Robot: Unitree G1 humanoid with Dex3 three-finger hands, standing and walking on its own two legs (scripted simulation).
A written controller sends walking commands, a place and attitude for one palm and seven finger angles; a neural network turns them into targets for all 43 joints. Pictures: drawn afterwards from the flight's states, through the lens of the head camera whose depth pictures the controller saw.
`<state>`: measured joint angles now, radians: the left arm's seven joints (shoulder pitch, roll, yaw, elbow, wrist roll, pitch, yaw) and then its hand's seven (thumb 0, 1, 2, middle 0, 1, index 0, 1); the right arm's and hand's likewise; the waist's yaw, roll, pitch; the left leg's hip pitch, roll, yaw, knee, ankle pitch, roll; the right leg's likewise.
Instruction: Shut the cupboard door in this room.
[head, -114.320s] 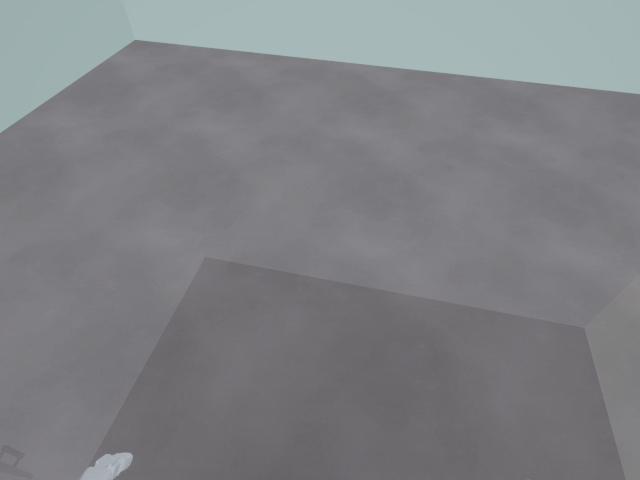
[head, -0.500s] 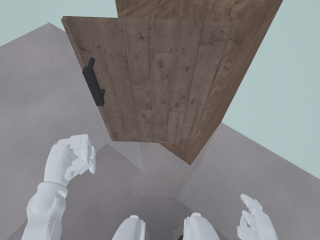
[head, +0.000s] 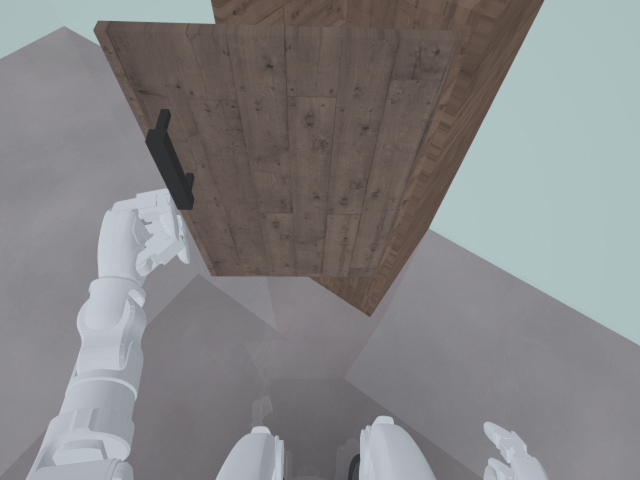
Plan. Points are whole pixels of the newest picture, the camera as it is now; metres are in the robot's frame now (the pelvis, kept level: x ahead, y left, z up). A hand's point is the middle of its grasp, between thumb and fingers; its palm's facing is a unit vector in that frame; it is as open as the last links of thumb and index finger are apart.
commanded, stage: bring the fist close to the handle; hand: left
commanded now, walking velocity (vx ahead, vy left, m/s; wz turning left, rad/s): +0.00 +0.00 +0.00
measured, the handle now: (175, 162) +0.52 +0.21 +0.05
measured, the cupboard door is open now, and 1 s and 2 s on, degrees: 36 34 17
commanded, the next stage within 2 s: push the door shut along its arc in 0.54 s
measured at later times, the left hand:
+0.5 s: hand (188, 226) +0.41 +0.18 +0.04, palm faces +0.04 -1.00 -0.02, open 3.1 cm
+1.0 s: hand (189, 198) +0.45 +0.18 +0.05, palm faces -0.06 -1.00 -0.03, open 3.1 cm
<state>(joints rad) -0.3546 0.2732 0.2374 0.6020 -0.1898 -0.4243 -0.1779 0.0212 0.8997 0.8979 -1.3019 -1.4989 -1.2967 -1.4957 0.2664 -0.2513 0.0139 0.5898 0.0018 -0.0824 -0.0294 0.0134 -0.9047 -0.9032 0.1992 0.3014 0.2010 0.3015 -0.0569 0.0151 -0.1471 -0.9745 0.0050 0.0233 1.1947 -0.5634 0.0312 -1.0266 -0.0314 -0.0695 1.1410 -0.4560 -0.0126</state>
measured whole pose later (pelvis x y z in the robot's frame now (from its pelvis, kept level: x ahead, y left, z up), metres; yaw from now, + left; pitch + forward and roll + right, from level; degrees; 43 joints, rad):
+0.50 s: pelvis +0.00 +0.00 +0.01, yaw -1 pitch +20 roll -1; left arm -0.49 0.29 0.30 0.84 -0.17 -0.48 -0.18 0.02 0.90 0.90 -1.30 -1.50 -1.30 -1.50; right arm 0.33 -0.26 0.00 0.61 0.00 -0.01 -0.01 0.01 -0.91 -0.90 0.20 0.30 0.20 0.30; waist -0.08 0.02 -0.14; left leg -0.97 0.01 0.04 1.16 -0.54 0.03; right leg -1.03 -0.02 -0.06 1.11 -0.43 -0.01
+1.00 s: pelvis -0.01 +0.00 -0.01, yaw +0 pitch +22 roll -2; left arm -0.74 0.41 0.32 1.05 -0.16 -0.50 -0.32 0.02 0.90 0.90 -1.32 -1.50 -1.30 -1.50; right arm 0.29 -0.27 0.02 0.62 0.00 -0.02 -0.02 0.01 -0.91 -0.90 0.20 0.30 0.20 0.30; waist -0.11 0.01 -0.13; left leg -1.06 0.01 0.01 1.23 -0.55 0.03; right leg -1.11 -0.03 -0.08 1.16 -0.43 -0.02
